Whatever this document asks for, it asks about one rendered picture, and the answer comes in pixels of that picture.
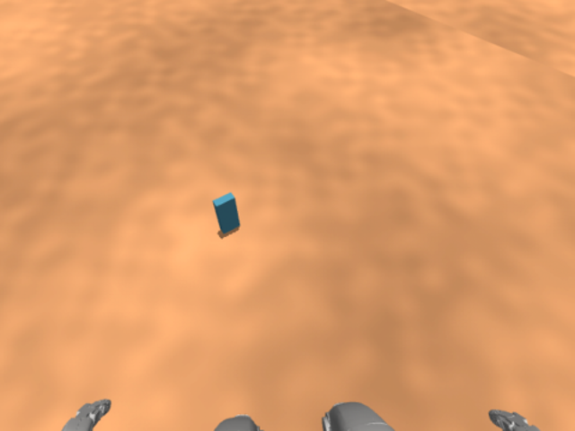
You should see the carton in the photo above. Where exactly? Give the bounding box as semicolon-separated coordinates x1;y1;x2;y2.
213;192;240;233

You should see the right robot hand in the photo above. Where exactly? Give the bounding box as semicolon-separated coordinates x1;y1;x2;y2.
489;409;541;431

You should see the left robot hand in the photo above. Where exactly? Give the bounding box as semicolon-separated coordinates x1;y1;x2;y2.
62;399;111;431

